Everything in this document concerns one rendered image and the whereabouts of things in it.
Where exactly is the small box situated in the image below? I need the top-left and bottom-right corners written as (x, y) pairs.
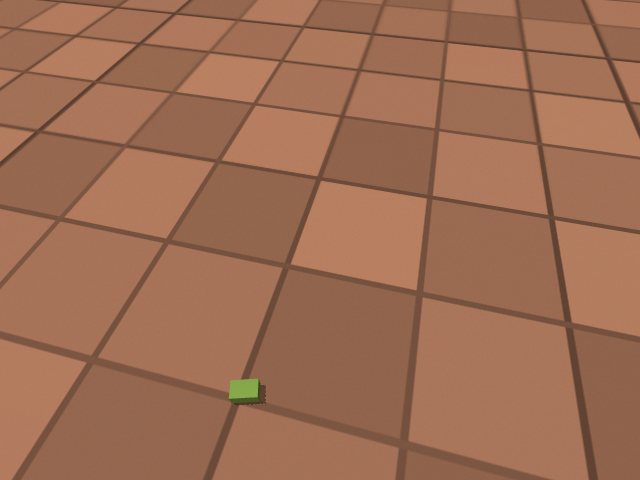
top-left (229, 379), bottom-right (260, 403)

